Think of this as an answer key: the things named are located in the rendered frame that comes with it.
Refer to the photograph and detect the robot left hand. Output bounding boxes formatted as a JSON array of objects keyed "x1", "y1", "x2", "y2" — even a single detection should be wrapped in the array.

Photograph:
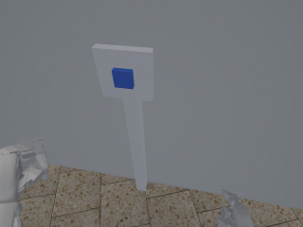
[{"x1": 0, "y1": 136, "x2": 48, "y2": 202}]

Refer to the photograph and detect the button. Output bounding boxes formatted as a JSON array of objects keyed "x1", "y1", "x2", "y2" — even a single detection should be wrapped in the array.
[{"x1": 112, "y1": 67, "x2": 134, "y2": 89}]

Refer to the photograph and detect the robot right hand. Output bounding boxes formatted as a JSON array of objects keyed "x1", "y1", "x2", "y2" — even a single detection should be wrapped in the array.
[{"x1": 217, "y1": 189, "x2": 254, "y2": 227}]

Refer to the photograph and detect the panel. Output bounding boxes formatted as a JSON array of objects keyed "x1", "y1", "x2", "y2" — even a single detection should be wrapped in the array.
[{"x1": 91, "y1": 44, "x2": 153, "y2": 191}]

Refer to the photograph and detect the left robot forearm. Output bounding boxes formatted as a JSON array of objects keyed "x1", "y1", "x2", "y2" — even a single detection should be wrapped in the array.
[{"x1": 0, "y1": 201, "x2": 24, "y2": 227}]

